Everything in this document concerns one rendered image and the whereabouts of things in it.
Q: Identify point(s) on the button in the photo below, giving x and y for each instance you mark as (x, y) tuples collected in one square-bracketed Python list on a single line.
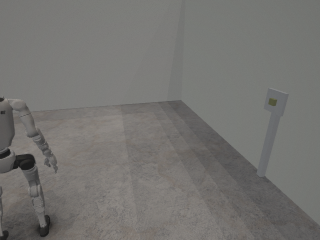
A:
[(272, 101)]

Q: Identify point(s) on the robot right foot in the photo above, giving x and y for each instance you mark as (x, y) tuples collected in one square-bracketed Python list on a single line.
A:
[(44, 231)]

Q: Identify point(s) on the robot right upper arm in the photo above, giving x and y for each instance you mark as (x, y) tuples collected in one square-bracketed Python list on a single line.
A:
[(25, 116)]

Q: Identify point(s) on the panel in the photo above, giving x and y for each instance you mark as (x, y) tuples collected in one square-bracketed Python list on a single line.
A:
[(276, 113)]

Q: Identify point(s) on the robot right forearm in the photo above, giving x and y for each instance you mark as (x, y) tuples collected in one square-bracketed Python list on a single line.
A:
[(42, 143)]

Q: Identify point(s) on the right robot hand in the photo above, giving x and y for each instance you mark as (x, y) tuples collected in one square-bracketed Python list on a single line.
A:
[(52, 159)]

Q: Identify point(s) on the robot torso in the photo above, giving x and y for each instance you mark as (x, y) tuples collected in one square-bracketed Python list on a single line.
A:
[(7, 133)]

